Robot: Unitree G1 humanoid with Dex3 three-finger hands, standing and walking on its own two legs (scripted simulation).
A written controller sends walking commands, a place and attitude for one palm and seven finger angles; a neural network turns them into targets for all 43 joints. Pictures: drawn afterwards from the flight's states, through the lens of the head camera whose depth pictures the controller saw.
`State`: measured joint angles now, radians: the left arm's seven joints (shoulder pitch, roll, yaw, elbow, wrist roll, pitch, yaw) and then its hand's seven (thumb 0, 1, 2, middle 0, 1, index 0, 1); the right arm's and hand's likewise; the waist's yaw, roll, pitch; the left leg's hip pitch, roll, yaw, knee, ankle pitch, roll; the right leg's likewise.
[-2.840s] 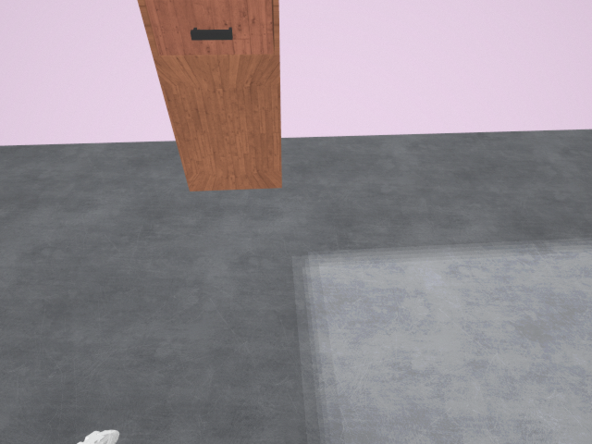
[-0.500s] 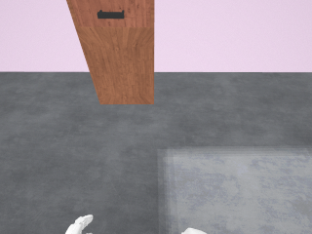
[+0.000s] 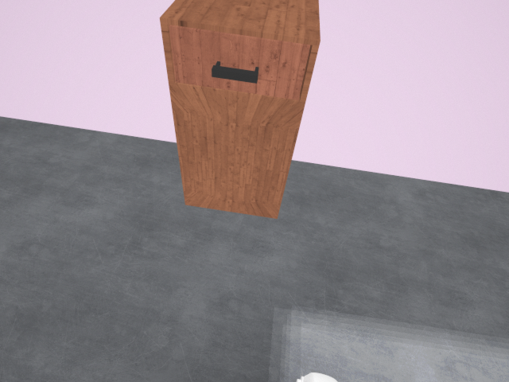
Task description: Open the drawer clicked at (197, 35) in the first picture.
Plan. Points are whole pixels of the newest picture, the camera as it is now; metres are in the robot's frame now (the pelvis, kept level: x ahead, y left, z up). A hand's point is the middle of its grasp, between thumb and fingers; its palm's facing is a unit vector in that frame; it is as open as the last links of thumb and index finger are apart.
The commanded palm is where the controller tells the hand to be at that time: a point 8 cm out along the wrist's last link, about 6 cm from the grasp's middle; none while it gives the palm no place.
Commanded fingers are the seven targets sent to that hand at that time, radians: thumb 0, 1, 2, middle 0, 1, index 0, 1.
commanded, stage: take the last steps up to it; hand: left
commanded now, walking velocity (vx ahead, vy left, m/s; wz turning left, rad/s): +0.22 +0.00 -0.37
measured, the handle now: (236, 70) +0.95 +0.13 +0.00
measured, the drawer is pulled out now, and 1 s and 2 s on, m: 0.00 0.00 0.00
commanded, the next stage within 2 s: come to a stop and stand still in 0.96 s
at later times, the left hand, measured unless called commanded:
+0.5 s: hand (199, 325) +0.25 +0.12 -0.17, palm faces -0.01 -0.97 -0.23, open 7.2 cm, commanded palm none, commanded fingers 0.00 0.90 0.90 -0.20 -0.30 -0.20 -0.30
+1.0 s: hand (188, 274) +0.36 +0.16 -0.18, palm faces +0.00 -0.99 -0.17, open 7.4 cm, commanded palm none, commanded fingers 0.00 0.90 0.90 -0.20 -0.30 -0.20 -0.30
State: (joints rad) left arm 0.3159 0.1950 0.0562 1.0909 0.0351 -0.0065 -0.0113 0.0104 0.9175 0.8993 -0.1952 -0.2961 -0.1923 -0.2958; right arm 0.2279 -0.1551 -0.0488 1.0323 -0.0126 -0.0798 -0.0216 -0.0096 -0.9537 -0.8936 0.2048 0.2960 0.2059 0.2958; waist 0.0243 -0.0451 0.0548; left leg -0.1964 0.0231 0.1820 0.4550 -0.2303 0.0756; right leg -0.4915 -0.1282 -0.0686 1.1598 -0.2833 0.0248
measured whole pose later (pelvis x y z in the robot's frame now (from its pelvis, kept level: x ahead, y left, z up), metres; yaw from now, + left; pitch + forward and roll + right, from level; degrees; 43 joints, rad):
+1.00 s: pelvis +0.34 -0.01 +0.00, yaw -3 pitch -1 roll +0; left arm 0.29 0.17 0.06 1.09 0.03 0.00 0.00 0.01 0.91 0.90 -0.20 -0.30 -0.19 -0.30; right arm 0.29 -0.14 -0.03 1.07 -0.02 -0.06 -0.03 0.00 -0.95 -0.89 0.20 0.30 0.20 0.30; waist 0.00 -0.03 0.04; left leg -0.16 0.03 0.20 0.39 -0.22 0.04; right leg -0.46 -0.11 -0.08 0.98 -0.32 0.01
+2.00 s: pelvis +0.33 +0.00 +0.00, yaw -2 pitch -2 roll +1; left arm 0.32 0.13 -0.01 1.14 0.01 0.01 0.03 0.01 0.91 0.90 -0.20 -0.30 -0.19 -0.30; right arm 0.22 -0.18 -0.02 1.11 0.00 0.01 -0.02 0.00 -0.93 -0.89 0.20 0.30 0.20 0.30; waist -0.01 0.02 0.04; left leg -0.20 0.00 0.09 0.39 -0.15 0.02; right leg -0.13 -0.02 -0.04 0.43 -0.26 0.00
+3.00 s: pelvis +0.35 +0.02 -0.01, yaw -3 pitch -1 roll +0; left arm 0.29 0.16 0.00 1.06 0.02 -0.01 0.04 0.01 0.91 0.90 -0.20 -0.30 -0.19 -0.30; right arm 0.26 -0.17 0.01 1.08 -0.01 -0.03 -0.02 0.01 -0.93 -0.89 0.20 0.30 0.20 0.30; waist -0.01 0.00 0.01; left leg -0.23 -0.01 0.09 0.50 -0.25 0.05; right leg -0.15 -0.03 -0.03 0.50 -0.33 0.02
